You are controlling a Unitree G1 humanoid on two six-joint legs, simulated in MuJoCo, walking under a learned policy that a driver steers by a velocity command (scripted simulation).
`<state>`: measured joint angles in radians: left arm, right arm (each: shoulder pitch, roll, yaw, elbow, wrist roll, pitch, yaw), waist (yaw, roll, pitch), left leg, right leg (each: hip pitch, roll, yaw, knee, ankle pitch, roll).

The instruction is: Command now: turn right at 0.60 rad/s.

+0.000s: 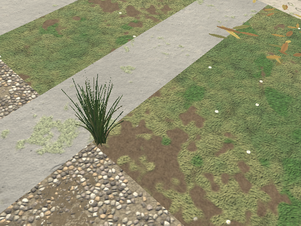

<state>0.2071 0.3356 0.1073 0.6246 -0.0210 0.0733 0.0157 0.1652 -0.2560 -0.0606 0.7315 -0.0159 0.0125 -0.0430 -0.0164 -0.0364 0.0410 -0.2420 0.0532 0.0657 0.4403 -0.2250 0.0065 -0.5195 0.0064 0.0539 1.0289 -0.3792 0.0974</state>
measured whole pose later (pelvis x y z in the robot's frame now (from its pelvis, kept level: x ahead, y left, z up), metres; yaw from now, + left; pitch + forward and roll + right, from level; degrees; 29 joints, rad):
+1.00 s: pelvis -0.01 -0.03 -0.01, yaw -27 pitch +0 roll +0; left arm 0.19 0.27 0.05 0.68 0.00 0.05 0.02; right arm 0.17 -0.25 -0.04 0.73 -0.01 0.00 0.00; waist -0.02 0.01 0.05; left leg -0.26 0.03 -0.01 0.52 -0.26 -0.03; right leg -0.20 0.01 0.06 0.48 -0.28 0.02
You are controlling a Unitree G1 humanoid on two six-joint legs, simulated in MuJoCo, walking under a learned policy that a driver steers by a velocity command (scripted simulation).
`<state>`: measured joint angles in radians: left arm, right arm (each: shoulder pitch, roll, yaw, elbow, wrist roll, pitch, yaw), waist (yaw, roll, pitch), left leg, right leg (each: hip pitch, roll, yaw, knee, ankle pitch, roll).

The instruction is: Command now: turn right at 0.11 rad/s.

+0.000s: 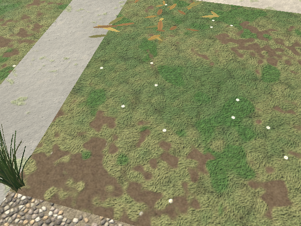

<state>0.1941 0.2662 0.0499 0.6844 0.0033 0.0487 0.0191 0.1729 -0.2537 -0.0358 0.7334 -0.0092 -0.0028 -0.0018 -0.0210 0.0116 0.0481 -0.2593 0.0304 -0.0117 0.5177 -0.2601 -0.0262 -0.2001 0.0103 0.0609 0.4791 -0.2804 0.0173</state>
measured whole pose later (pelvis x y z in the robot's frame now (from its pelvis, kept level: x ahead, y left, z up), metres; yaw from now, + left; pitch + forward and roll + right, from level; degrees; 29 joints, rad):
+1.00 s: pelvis +0.01 -0.04 +0.01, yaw -22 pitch +2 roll +1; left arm 0.28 0.27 0.04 0.64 -0.01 -0.02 0.01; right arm 0.18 -0.31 -0.07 0.73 0.01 -0.03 0.01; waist 0.02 0.01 -0.02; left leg -0.45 0.04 0.00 0.74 -0.26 -0.03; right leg -0.20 0.05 0.07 0.39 -0.22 -0.06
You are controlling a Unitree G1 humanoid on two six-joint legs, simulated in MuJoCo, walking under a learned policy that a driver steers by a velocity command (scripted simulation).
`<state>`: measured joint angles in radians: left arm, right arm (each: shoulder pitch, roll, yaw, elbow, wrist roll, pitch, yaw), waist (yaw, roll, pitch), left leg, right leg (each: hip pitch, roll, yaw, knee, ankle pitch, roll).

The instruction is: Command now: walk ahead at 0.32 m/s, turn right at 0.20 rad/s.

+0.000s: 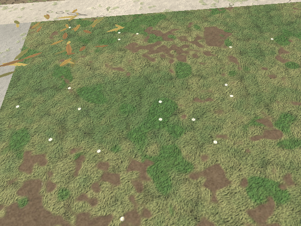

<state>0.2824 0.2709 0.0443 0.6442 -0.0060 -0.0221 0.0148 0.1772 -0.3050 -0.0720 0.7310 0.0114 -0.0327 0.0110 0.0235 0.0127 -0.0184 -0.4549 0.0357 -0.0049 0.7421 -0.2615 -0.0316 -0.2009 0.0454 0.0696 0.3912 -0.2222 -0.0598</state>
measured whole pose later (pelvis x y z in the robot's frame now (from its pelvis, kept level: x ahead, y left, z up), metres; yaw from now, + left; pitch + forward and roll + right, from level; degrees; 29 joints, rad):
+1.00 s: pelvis +0.47 -0.01 +0.00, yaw -1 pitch +1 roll -2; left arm 0.35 0.28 0.05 0.83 -0.01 -0.09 -0.02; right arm 0.11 -0.29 -0.03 0.70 0.01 -0.07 0.01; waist 0.08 0.05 0.03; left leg -0.67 0.12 -0.04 0.67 0.06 -0.02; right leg -0.01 0.09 -0.04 0.21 -0.21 -0.06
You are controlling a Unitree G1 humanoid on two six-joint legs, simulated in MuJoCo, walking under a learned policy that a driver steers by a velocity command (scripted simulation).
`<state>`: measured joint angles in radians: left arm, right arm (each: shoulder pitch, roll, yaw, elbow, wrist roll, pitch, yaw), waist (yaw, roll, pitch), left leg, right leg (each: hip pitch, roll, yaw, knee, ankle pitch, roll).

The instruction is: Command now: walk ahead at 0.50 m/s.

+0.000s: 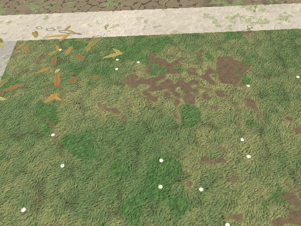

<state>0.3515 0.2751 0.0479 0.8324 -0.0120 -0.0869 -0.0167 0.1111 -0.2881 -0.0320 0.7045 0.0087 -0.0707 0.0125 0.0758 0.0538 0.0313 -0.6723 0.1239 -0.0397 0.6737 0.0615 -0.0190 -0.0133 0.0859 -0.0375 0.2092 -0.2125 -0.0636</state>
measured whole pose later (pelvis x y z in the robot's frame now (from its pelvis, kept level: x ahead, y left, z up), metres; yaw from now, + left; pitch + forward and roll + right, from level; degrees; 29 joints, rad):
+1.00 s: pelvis +0.55 +0.01 +0.00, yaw +13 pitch +0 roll -3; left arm 0.28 0.27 0.07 0.89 0.01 -0.10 -0.01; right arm 0.20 -0.31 -0.07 0.73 0.03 -0.02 0.00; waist 0.05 0.05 0.04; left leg -0.68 0.12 -0.06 0.91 -0.10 0.00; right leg -0.05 0.02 -0.18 0.25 -0.21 -0.03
